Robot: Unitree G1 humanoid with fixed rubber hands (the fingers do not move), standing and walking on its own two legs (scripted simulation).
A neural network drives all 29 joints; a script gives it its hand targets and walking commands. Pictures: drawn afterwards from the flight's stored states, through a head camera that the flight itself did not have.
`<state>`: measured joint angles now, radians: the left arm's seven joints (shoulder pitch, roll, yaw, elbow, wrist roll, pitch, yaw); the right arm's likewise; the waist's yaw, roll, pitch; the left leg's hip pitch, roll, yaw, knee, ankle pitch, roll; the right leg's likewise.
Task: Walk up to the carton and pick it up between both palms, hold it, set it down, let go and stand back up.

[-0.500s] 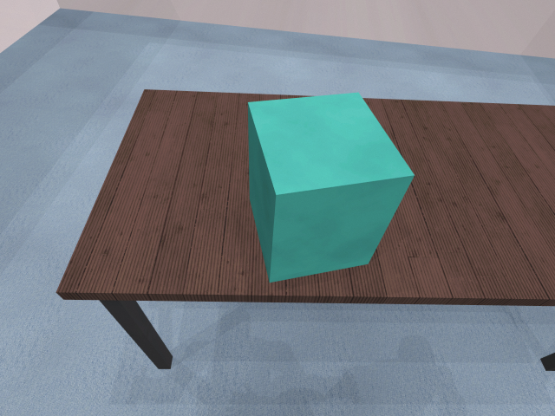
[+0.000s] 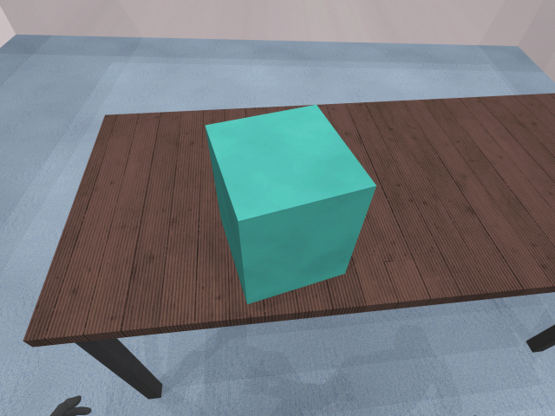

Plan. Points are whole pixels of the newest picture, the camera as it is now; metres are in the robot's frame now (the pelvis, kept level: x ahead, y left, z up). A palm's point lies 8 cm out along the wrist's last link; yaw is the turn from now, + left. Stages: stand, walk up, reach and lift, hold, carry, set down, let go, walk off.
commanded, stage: walk up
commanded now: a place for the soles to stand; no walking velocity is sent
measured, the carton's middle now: (281, 206) +0.47 -0.02 +0.01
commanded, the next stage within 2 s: none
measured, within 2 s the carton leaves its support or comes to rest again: neither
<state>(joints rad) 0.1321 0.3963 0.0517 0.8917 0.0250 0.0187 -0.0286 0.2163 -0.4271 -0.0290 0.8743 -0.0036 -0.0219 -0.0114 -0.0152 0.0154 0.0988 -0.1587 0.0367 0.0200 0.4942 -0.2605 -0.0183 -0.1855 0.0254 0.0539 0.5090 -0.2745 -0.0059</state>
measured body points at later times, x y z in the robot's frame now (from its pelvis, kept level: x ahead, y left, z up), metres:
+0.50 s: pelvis +0.01 -0.01 +0.01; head +0.02 -0.01 +0.46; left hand +0.12 +0.31 -0.11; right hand +0.10 -0.34 -0.10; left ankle -0.01 +0.13 -0.74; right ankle +0.00 -0.12 -0.74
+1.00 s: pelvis -0.04 -0.07 -0.01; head +0.00 -0.08 +0.44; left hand +0.08 +0.27 -0.11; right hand +0.06 -0.42 -0.11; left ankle -0.01 +0.12 -0.72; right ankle -0.02 -0.19 -0.74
